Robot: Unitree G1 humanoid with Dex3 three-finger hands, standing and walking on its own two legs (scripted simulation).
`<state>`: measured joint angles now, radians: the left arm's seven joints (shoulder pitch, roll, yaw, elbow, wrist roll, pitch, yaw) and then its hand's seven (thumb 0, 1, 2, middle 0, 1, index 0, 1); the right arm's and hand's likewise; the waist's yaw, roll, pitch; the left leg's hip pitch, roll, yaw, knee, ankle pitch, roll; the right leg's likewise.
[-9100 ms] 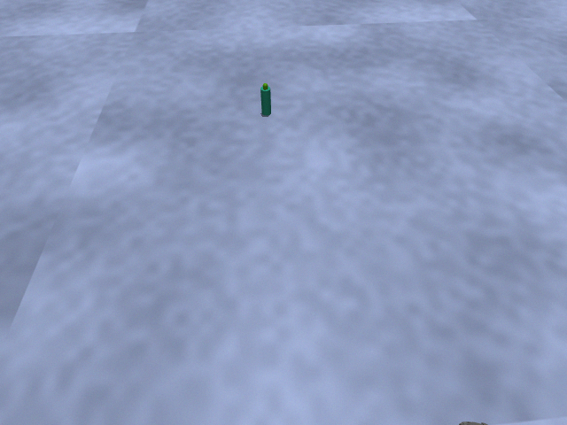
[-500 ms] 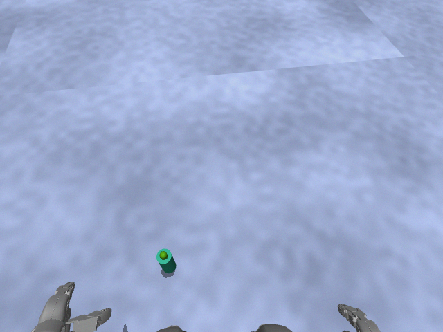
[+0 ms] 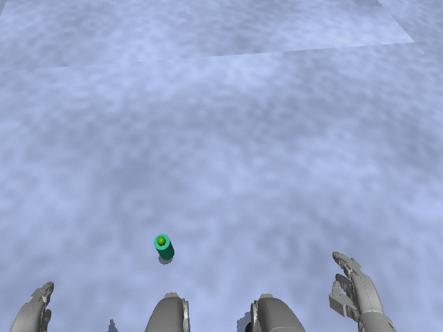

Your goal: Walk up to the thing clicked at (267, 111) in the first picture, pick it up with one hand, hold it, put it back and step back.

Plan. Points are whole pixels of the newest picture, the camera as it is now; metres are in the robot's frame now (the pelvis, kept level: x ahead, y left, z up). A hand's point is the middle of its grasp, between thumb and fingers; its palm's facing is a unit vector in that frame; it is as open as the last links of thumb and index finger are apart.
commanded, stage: go down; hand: left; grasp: from the side
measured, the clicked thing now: (164, 246) +0.41 +0.19 -0.60
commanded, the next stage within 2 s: none
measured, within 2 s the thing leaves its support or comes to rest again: neither
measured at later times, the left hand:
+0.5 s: hand (77, 270) +0.27 +0.33 -0.22, palm faces +0.11 -0.97 -0.21, open 17.4 cm
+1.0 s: hand (76, 255) +0.31 +0.36 -0.26, palm faces +0.11 -0.98 -0.15, open 17.3 cm
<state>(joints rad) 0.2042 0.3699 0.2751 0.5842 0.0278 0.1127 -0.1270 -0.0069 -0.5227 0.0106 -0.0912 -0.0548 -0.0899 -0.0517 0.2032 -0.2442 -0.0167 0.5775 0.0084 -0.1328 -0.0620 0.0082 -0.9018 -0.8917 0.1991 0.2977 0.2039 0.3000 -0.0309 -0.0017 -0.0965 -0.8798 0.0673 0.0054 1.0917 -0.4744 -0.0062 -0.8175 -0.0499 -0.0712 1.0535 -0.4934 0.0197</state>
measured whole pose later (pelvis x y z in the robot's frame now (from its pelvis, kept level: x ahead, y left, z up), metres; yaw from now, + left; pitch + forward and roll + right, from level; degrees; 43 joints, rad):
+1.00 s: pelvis -0.06 +0.00 -0.24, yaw -4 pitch +33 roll -5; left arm -0.44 0.75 0.71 0.99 -0.13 -0.35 -0.60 -0.01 -0.48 0.05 -0.06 -0.07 -0.05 -0.06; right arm 0.13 -0.34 0.05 0.68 -0.03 -0.16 -0.04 0.01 -0.91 -0.90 0.20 0.30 0.21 0.30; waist -0.06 -0.02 -0.14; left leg -1.93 0.08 -0.09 2.00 -0.65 -0.01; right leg -1.85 -0.05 -0.08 1.97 -0.69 0.00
